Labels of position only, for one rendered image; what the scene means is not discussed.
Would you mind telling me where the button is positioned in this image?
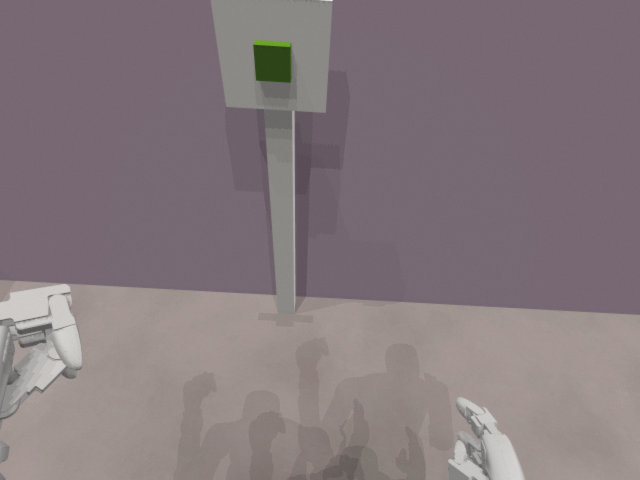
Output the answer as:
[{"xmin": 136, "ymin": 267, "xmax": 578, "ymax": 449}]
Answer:
[{"xmin": 253, "ymin": 40, "xmax": 291, "ymax": 83}]

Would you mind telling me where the panel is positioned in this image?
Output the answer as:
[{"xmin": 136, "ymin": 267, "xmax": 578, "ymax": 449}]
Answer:
[{"xmin": 211, "ymin": 0, "xmax": 333, "ymax": 315}]

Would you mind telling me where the robot right hand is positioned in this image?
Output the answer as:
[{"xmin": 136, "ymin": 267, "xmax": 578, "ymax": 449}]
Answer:
[{"xmin": 448, "ymin": 397, "xmax": 525, "ymax": 480}]

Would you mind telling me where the robot left hand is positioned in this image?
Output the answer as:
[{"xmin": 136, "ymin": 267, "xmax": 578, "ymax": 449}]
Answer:
[{"xmin": 0, "ymin": 284, "xmax": 82, "ymax": 429}]

